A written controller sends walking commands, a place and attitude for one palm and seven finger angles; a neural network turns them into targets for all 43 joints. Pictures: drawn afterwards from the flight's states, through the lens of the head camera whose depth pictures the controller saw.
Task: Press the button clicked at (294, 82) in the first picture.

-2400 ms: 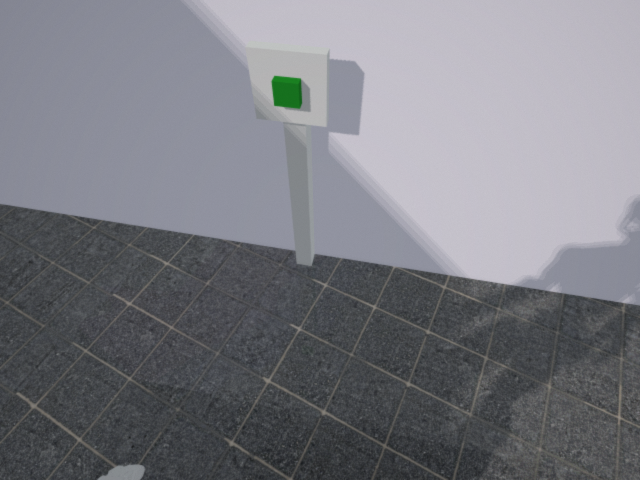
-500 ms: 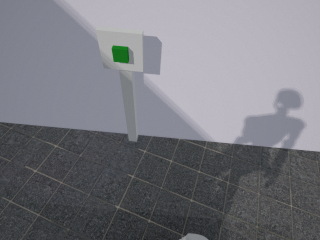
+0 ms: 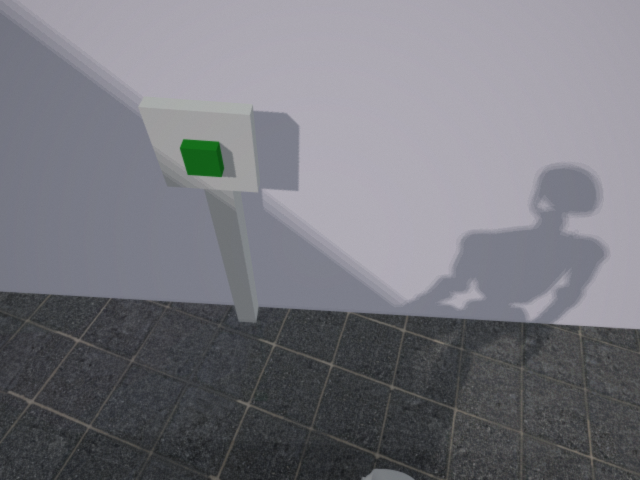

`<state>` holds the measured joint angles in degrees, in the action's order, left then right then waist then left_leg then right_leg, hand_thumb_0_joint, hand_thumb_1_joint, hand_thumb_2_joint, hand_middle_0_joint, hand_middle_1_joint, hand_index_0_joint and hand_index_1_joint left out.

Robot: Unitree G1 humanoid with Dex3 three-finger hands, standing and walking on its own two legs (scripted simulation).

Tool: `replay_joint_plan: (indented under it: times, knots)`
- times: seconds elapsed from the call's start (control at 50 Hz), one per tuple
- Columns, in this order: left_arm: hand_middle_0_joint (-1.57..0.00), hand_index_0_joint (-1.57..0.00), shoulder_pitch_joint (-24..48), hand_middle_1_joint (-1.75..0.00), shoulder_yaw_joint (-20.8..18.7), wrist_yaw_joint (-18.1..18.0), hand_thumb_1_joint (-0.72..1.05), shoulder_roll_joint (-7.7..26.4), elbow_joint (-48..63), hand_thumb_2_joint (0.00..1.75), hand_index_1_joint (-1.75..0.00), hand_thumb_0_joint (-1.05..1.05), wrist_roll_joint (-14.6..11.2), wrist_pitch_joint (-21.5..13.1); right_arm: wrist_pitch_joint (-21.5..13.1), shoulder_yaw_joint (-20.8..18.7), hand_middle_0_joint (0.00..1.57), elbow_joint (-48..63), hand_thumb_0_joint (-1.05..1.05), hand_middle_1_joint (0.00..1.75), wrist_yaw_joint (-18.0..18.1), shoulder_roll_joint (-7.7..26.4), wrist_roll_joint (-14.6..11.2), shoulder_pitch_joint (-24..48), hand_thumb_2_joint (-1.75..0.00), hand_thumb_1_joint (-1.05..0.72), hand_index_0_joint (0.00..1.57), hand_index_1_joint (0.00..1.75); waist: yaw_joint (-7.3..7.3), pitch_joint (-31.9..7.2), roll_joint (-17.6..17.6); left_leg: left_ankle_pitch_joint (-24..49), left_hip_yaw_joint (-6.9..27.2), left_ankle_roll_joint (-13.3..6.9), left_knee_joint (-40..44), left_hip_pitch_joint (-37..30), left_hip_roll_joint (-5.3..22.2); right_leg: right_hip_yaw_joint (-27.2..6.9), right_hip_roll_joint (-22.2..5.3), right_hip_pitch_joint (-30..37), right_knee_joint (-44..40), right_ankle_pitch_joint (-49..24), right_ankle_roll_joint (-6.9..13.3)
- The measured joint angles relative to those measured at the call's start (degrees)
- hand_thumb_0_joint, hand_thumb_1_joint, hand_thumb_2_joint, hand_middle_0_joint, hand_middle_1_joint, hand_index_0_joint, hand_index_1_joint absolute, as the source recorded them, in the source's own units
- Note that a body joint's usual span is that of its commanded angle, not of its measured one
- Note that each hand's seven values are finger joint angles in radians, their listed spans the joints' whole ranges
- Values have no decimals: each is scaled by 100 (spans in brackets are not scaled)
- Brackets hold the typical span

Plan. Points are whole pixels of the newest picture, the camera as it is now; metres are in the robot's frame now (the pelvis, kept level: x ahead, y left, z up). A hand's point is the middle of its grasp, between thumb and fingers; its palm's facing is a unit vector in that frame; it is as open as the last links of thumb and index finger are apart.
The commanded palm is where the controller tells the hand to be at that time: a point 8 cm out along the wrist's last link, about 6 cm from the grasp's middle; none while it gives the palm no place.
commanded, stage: take the last steps up to it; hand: left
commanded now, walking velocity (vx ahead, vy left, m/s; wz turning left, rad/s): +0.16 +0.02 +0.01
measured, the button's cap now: (203, 157) +0.62 +0.23 +0.00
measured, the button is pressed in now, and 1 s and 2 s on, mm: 0 0 0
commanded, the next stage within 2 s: come to a stop and stand still in 0.04 s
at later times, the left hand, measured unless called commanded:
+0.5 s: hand out of the picture +0.14 +0.18 -0.17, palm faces +0.06 -0.96 -0.26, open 7.3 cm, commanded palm none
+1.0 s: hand out of the picture +0.11 +0.18 -0.17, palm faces +0.04 -0.98 -0.19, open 7.3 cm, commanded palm none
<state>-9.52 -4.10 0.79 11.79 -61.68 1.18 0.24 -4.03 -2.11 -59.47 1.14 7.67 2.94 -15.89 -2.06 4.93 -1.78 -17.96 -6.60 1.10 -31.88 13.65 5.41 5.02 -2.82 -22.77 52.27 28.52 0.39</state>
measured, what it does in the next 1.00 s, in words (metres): steps on the spot: right foot, then left foot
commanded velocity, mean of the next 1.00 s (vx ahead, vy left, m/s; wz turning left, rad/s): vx -0.08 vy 0.02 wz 0.00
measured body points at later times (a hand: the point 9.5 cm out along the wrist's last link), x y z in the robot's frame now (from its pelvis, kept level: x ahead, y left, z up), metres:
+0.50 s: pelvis +0.10 -0.02 +0.00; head +0.15 -0.03 +0.44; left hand +0.14 +0.23 -0.15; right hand +0.17 -0.25 -0.16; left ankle +0.08 +0.12 -0.73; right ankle +0.08 -0.12 -0.73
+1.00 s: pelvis +0.08 +0.00 +0.01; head +0.11 +0.00 +0.46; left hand +0.11 +0.23 -0.15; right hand +0.12 -0.24 -0.15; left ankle +0.08 +0.11 -0.73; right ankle +0.08 -0.12 -0.73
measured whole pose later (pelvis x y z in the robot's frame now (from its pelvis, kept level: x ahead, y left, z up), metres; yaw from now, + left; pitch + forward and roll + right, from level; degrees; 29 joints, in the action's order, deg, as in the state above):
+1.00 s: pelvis +0.08 +0.00 +0.01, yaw +1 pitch -1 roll +0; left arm -10.8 -1.1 -0.9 10.2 -64.1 0.8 0.7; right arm 1.3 -0.8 -63.4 1.2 9.4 1.2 -11.1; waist 0.7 4.1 -0.8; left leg -12.0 -3.8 -0.4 -23.2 10.5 1.0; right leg 5.1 -1.5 -9.6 22.8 12.4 0.2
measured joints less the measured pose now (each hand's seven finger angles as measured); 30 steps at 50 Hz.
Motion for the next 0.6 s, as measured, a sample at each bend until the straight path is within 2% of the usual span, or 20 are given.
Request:
replay_joint_plan:
  times: [0.04,0.08,0.1,0.14,0.18,0.2,0.24,0.28,0.34,0.38,0.44,0.46,0.48,0.5,0.54,0.6]
  knots:
    - [-20,-20,140,-29,31,40,92,-42,78,90,-30,1,-8,-47,50,35,20,-68,0,30,9,-4,-9,-91,-89,-91,20,30,8,57,131,22,79,61,189,-187,27,126,8,40,-557,-216,1]
    - [-20,-20,194,-29,52,85,92,-65,210,90,-30,1,-5,-154,136,50,20,-175,0,30,-3,-6,-62,-222,-89,-90,20,30,45,49,196,-130,141,127,80,-267,31,201,22,301,-1526,-938,22]
    - [-20,-20,172,-29,54,92,91,-23,291,90,-30,1,2,-234,189,56,20,-216,0,30,-22,-39,-100,-316,-89,-90,20,30,66,-14,75,-303,82,119,-198,-193,-55,112,-87,421,-1929,-1357,81]
    - [-20,-20,210,-29,49,33,91,-101,307,90,-30,1,7,-302,372,25,20,-354,0,30,-65,25,-147,-286,-89,-90,20,30,82,36,189,-1100,181,70,-1139,70,-20,228,-93,489,-1681,-1346,60]
    - [-20,-20,158,-29,59,-40,91,-171,303,90,-30,1,30,-303,495,-18,20,-443,0,30,-67,74,-162,-158,-89,-90,20,30,104,58,232,-1370,248,44,-1822,372,-48,307,-76,663,-1712,-1101,50]
    - [-20,-20,108,-29,63,-82,91,-190,286,90,-30,1,37,-299,520,-26,20,-445,1,30,-54,84,-170,-65,-89,-90,20,30,122,68,200,-1369,238,54,-1844,462,-73,299,-73,748,-1811,-1071,38]
    - [-20,-20,0,-29,50,-167,91,-193,207,90,-30,1,23,-262,489,-28,20,-373,1,30,-24,82,-191,127,-89,-91,20,30,146,102,95,-780,169,106,-1114,413,-131,225,-72,887,-2000,-1113,-21]
    - [-20,-20,-107,-29,79,-202,92,-187,100,90,-30,0,-29,-172,362,-11,20,-258,1,30,1,130,-190,237,-89,-91,20,30,169,100,133,564,115,62,-216,196,-76,179,10,949,-1994,-1058,-66]
    - [-20,-20,-156,-29,129,-248,92,-139,-54,90,-30,1,-34,17,340,-10,20,-208,1,30,64,94,-183,434,-89,-91,20,30,224,84,14,88,-46,-37,-46,-53,-133,62,-51,998,-1928,-996,-124]
    - [-20,-20,-146,-29,129,-237,92,-103,-53,90,-30,1,-47,109,375,-26,20,-123,1,30,108,79,-193,564,-89,-92,20,30,248,128,-43,20,-119,-45,133,-184,-192,28,-110,916,-1712,-1038,-129]
    - [-20,-20,-76,-29,99,-209,91,-60,35,90,-30,1,-54,188,439,-55,20,16,0,30,120,101,-167,704,-89,-92,20,30,241,230,50,112,-109,-34,293,-285,-173,-23,0,808,-1403,-572,-93]
    - [-20,-20,-61,-29,85,-202,91,-42,86,90,-30,1,-48,184,467,-67,20,48,0,30,116,119,-166,729,-89,-92,20,30,241,250,95,118,-92,-12,273,-282,-155,-18,43,832,-1522,-778,-73]
    - [-20,-20,-67,-29,70,-197,91,-13,151,90,-30,1,-33,160,504,-82,20,75,0,30,111,137,-176,738,-89,-91,20,30,243,244,113,102,-81,12,180,-238,-152,-12,53,893,-1730,-1300,-40]
    - [-20,-20,-76,-29,56,-203,91,10,207,90,-30,1,-11,125,553,-103,20,96,0,30,100,162,-198,749,-89,-91,20,30,242,223,135,80,-70,34,2,-136,-137,6,62,941,-1816,-1281,29]
    - [-20,-20,-55,-29,49,-221,91,14,281,90,-30,1,17,67,670,-153,20,131,0,30,70,248,-231,790,-89,-91,20,30,223,208,200,-548,141,39,-765,188,-210,60,69,992,-1891,-935,148]
    - [-20,-20,-6,-29,53,-272,91,-31,362,90,-30,1,30,32,794,-189,20,122,0,30,70,362,-242,914,-89,-91,20,30,241,270,236,-1139,442,55,-1979,610,-422,70,73,1056,-2088,-977,186]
